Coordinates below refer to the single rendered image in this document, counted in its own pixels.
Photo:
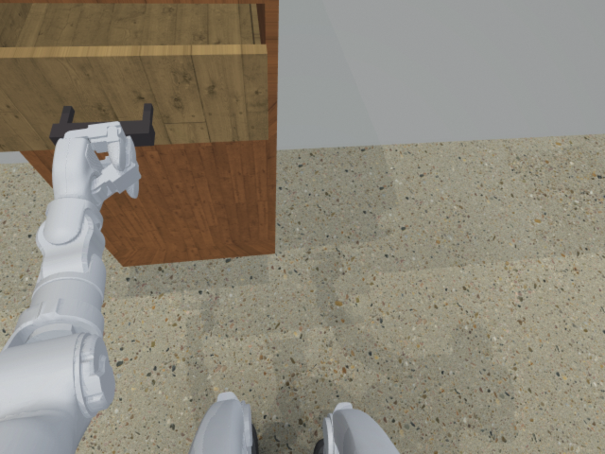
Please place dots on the left robot upper arm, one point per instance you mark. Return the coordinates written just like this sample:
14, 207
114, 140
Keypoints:
49, 392

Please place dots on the robot thigh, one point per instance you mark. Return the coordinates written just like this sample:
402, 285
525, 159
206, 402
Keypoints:
353, 431
224, 429

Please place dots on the robot left hand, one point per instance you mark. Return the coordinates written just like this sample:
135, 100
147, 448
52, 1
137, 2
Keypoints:
76, 167

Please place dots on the robot right thigh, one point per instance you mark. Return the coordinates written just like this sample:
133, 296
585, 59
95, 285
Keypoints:
353, 431

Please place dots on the handle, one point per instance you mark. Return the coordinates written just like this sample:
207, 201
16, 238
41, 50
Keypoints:
140, 131

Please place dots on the left robot forearm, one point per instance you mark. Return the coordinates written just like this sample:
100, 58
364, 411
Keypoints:
69, 292

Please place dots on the cabinet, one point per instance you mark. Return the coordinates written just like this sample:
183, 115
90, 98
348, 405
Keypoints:
196, 201

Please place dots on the robot left thigh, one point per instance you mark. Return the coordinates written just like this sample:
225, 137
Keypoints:
224, 429

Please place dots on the drawer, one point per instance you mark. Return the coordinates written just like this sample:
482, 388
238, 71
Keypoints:
201, 66

